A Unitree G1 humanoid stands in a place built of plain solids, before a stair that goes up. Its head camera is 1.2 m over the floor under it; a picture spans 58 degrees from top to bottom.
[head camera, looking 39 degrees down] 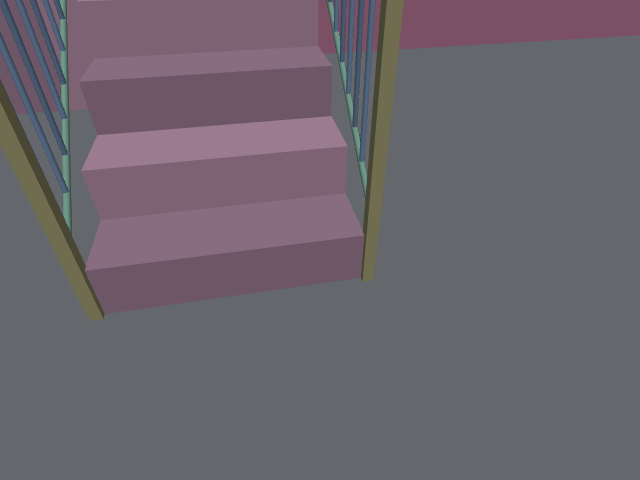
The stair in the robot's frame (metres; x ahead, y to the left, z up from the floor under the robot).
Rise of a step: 0.22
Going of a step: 0.29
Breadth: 0.97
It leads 11 degrees to the left of straight ahead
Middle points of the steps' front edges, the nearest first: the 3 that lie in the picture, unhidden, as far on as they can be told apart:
1.15 0.31 0.22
1.43 0.37 0.43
1.72 0.42 0.65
